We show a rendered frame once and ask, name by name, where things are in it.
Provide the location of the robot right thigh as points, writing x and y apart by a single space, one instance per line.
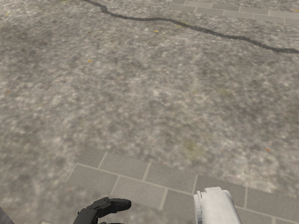
214 206

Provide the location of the robot left hand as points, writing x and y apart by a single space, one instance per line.
101 208

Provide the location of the right robot shin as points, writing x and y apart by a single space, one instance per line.
225 190

